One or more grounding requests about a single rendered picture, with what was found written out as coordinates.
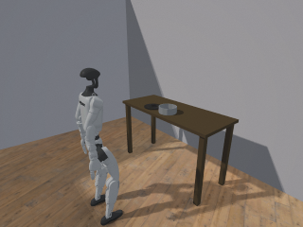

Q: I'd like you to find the robot left forearm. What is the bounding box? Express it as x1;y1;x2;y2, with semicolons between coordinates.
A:
76;119;86;139

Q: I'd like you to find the robot left upper arm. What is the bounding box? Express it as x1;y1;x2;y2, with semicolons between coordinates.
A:
75;92;83;122

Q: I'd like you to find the robot torso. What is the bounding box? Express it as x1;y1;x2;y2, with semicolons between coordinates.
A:
79;93;103;151

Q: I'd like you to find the robot right upper arm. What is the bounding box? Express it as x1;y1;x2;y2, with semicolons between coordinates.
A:
83;96;103;132

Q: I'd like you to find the lid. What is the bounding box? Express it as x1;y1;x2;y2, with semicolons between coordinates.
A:
144;103;160;110

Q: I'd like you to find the pot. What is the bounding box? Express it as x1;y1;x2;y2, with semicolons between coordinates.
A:
158;103;177;115

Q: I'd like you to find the robot right forearm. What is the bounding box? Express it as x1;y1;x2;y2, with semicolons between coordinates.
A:
84;126;98;161

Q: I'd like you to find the robot left hand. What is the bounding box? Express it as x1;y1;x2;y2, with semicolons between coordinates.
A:
80;139;87;154

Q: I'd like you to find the robot right hand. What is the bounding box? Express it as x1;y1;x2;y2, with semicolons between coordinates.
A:
89;159;102;181

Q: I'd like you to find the right robot foot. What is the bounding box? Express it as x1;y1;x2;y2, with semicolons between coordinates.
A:
100;209;123;226

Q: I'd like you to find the table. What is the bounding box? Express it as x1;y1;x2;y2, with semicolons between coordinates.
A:
122;95;239;206

